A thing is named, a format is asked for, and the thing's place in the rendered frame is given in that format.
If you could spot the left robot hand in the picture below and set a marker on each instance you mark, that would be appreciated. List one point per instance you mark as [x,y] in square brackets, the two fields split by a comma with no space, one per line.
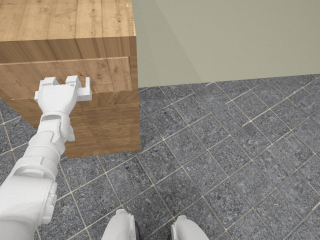
[59,97]

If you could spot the robot left thigh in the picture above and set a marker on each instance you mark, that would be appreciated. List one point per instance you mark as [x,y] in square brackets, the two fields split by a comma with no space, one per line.
[120,227]

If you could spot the robot right shin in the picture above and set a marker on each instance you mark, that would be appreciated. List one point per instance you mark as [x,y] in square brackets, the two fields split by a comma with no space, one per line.
[182,217]

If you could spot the left robot upper arm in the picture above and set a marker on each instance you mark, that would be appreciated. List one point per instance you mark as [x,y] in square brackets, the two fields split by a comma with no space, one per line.
[26,203]

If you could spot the handle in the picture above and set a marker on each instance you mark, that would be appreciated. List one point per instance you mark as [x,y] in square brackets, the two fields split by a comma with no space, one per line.
[84,93]

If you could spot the robot left forearm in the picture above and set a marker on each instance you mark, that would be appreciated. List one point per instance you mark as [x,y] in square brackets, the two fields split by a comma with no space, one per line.
[41,158]

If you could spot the drawer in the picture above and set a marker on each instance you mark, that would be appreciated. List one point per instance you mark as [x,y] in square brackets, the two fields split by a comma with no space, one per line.
[22,79]

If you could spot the cabinet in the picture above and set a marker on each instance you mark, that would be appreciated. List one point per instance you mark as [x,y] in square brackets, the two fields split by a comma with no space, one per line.
[51,30]

